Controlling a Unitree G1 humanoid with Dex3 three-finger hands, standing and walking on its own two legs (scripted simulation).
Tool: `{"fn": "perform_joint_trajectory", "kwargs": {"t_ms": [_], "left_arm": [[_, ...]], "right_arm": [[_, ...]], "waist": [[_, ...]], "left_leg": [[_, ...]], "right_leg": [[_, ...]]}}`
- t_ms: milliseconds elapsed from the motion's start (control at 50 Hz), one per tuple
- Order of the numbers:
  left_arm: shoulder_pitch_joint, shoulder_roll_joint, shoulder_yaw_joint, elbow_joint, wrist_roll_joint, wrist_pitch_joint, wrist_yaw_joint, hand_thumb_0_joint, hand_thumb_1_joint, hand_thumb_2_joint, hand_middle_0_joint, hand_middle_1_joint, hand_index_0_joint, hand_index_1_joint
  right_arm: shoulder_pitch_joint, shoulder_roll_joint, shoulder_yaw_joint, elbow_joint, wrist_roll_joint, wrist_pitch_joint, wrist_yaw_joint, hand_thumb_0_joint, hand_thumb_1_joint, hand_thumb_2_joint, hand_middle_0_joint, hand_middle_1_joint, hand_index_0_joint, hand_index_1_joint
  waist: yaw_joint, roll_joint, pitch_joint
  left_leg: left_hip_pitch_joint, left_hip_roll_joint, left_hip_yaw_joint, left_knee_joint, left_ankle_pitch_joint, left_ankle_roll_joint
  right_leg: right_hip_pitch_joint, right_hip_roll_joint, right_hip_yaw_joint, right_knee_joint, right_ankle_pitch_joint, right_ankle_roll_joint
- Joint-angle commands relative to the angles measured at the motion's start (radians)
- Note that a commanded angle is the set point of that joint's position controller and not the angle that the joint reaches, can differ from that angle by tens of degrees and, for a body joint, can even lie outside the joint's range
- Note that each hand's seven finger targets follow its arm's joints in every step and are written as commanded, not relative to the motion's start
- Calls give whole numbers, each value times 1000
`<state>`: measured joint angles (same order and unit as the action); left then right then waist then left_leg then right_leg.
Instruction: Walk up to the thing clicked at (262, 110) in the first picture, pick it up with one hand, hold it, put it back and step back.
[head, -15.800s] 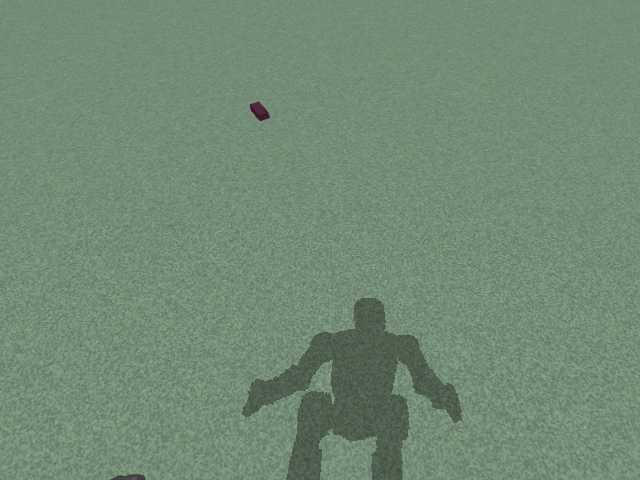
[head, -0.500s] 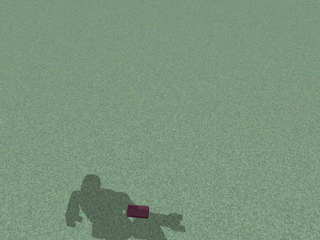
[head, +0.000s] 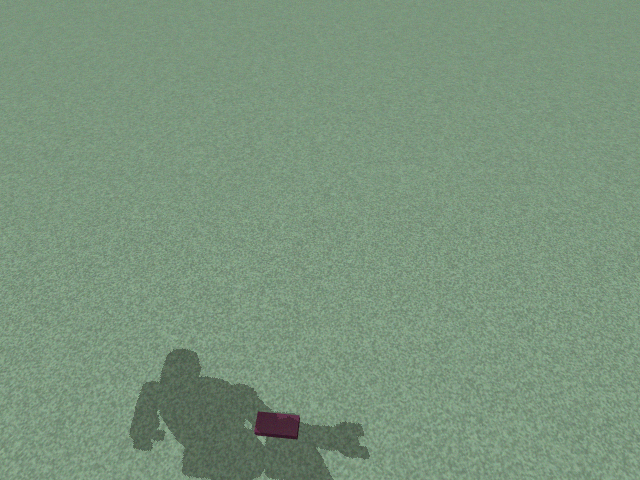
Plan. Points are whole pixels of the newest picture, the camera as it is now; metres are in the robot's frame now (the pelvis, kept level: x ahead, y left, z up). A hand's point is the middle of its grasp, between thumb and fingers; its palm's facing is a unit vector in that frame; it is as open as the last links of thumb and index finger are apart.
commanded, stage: stand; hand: left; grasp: from above
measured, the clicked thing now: (277, 425) +0.36 +0.16 -0.77
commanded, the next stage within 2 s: rise first in 0.52 s
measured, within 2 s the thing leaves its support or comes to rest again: neither
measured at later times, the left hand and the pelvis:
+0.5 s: hand out of the picture +0.07 +0.25 -0.16, palm faces -0.02 -0.94 -0.34, open 7.4 cm; pelvis +0.00 +0.00 +0.00, yaw +1 degrees
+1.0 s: hand out of the picture +0.13 +0.25 -0.19, palm faces -0.09 -0.92 -0.37, open 11.1 cm; pelvis -0.03 +0.00 -0.04, yaw +0 degrees
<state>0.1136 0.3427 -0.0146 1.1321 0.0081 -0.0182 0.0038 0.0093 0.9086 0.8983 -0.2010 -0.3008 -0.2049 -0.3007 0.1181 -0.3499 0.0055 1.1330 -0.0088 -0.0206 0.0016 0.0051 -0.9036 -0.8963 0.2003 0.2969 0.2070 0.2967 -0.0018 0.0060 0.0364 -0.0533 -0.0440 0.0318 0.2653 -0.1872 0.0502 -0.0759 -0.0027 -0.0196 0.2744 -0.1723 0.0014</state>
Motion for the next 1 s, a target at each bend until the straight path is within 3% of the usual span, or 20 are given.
{"fn": "perform_joint_trajectory", "kwargs": {"t_ms": [0,160,280,600,620,640,660,680,720,740,760,780,800,820,860,880,900,940,980], "left_arm": [[-25,212,42,-51,4,-19,15,0,900,900,-200,-300,-200,-301],[-20,208,41,-51,0,-18,15,0,900,900,-200,-300,-200,-301],[-19,203,39,-50,-1,-14,15,0,900,900,-200,-300,-200,-301],[-19,209,41,-57,3,-21,17,0,882,908,-238,-331,-241,-327],[-369,44,46,-408,-55,-110,34,0,802,873,-318,-348,-270,-398],[-507,81,57,-323,-53,-98,35,0,722,854,-282,-428,-245,-475],[-330,140,96,-141,-37,-54,35,0,642,918,-228,-504,-185,-547],[-250,175,126,-89,-23,-38,24,0,562,898,-236,-574,-204,-605],[-335,288,192,-206,15,-52,10,0,402,899,-190,-734,-181,-752],[-273,271,202,-187,40,-44,-4,0,322,869,-162,-814,-177,-832],[-98,188,179,-50,67,-19,-23,0,242,863,-170,-894,-193,-873],[-38,190,186,-72,87,-9,-33,0,162,900,-158,-912,-174,-893],[-49,235,221,-169,99,-6,-35,0,82,922,-160,-920,-170,-908],[-30,236,224,-242,104,9,-32,0,2,909,-171,-933,-181,-921],[-34,145,152,-256,116,63,-27,0,-158,918,-209,-903,-203,-908],[-97,142,141,-279,126,86,-20,0,-238,893,-243,-875,-232,-885],[-107,166,155,-296,135,104,-10,0,-318,906,-242,-865,-222,-884],[-46,142,157,-294,136,129,1,0,-478,907,-215,-896,-193,-916],[-87,135,157,-373,141,127,10,0,-528,913,-164,-956,-154,-964]], "right_arm": [[-23,-211,-40,-50,-1,-18,-15,0,-900,-900,200,300,200,300],[-22,-216,-41,-47,0,-21,-18,0,-900,-900,200,300,200,300],[-31,-214,-40,-45,2,-19,-18,0,-900,-900,200,300,200,300],[-24,-213,-41,-51,3,-18,-16,0,-908,-903,196,298,197,298],[-10,-50,6,-336,75,-64,-35,0,-910,-904,200,301,200,301],[37,-74,2,-280,73,-62,-42,0,-853,-890,199,301,200,301],[65,-102,-10,-274,70,-47,-45,0,-863,-894,199,301,200,301],[79,-112,-25,-303,70,-38,-44,0,-881,-898,199,301,199,301],[129,-114,-57,-337,54,-41,-54,0,-893,-899,199,300,200,300],[143,-107,-69,-368,44,-45,-49,0,-896,-899,199,300,200,300],[173,-107,-78,-368,37,-43,-41,0,-939,-910,199,300,200,300],[169,-108,-85,-408,35,-43,-35,0,-947,-911,199,300,200,300],[158,-111,-93,-444,38,-44,-34,0,-969,-918,199,300,200,300],[154,-105,-98,-472,41,-44,-34,0,-976,-919,200,300,200,300],[121,-89,-84,-522,47,-43,-32,0,-983,-922,200,300,200,300],[101,-93,-79,-541,49,-47,-33,0,-986,-923,200,300,200,300],[83,-92,-78,-564,53,-50,-34,0,-970,-920,200,300,200,300],[84,-80,-74,-591,50,-58,-29,0,-931,-910,201,300,200,300],[97,-75,-78,-610,45,-75,-30,0,-908,-903,201,300,200,300]], "waist": [[-3,-13,-60],[0,5,-73],[3,-5,-53],[-4,-21,-68],[-119,-22,39],[-94,-23,-25],[-81,-55,-4],[-39,-57,3],[-20,16,-201],[-19,30,-272],[-20,0,-236],[17,23,-283],[40,74,-362],[53,110,-395],[24,80,-275],[11,60,-243],[14,50,-222],[9,-12,-215],[-10,-21,-257]], "left_leg": [[-14,187,-138,-37,207,-17],[6,189,-138,-23,302,-29],[-8,184,-142,-34,241,-22],[-3,182,-146,-22,249,-14],[-172,54,-31,65,103,-32],[-160,46,-36,90,60,-29],[-207,37,-36,110,6,-24],[-256,48,-31,145,24,-28],[-241,40,-32,225,76,-31],[-254,40,-38,274,132,-36],[-312,42,-47,317,161,-40],[-328,37,-49,347,185,-45],[-296,37,-51,353,217,-54],[-271,39,-58,342,235,-62],[-360,47,-80,326,121,-63],[-398,57,-97,327,54,-62],[-432,58,-100,350,2,-57],[-506,59,-98,399,-78,-47],[-529,58,-93,462,-105,-43]], "right_leg": [[22,-143,112,-17,169,-28],[30,-143,102,-1,208,-28],[18,-143,105,-11,166,-26],[35,-152,101,-18,198,-26],[-236,9,3,71,126,-24],[-195,3,-1,89,89,-22],[-207,9,-7,98,30,-29],[-227,11,-18,136,24,-33],[-231,1,1,214,71,-39],[-228,-1,-1,262,117,-42],[-273,3,-2,304,126,-45],[-269,5,-3,337,120,-49],[-253,8,-1,350,123,-52],[-256,10,-5,345,116,-56],[-311,14,-8,334,40,-52],[-342,18,-12,349,1,-48],[-384,15,-11,365,-38,-48],[-444,23,-15,409,-105,-44],[-514,25,-16,467,-128,-40]]}}
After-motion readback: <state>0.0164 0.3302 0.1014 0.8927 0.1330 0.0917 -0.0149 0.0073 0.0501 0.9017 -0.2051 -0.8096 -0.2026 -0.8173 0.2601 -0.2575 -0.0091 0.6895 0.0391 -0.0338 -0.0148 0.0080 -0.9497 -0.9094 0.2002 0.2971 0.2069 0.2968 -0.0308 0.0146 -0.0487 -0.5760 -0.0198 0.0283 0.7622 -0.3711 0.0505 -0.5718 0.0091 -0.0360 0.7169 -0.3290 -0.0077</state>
